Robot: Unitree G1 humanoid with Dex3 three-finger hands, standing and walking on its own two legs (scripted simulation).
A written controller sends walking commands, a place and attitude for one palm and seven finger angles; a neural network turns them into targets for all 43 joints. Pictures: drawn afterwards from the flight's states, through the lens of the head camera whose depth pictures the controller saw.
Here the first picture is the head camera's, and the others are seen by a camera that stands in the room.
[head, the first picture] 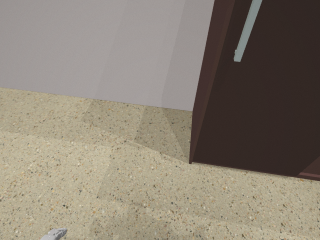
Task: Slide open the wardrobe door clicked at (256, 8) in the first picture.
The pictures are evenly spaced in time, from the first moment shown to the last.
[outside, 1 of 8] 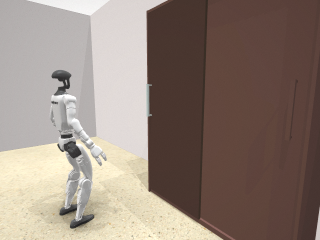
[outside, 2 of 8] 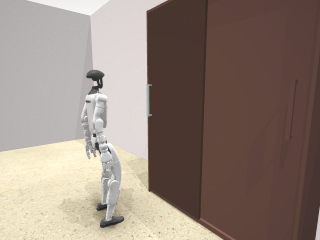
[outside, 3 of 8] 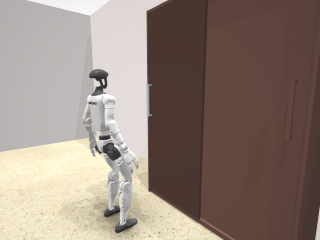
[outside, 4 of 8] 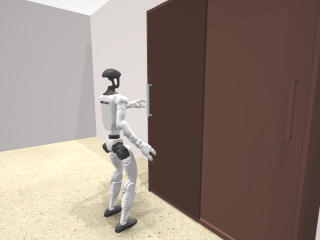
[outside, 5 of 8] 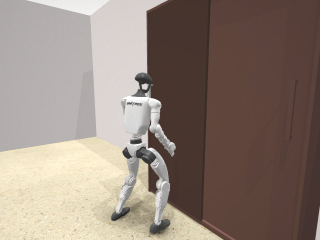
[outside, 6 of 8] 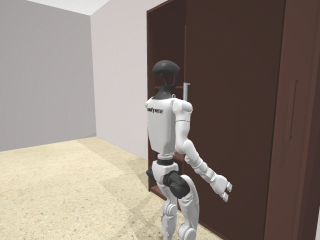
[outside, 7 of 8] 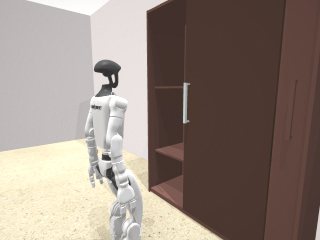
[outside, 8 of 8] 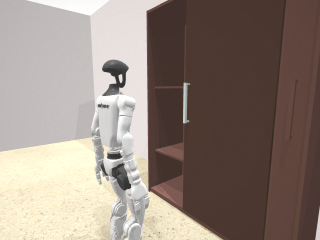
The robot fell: no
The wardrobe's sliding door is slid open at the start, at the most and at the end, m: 0.00 0.51 0.51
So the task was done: yes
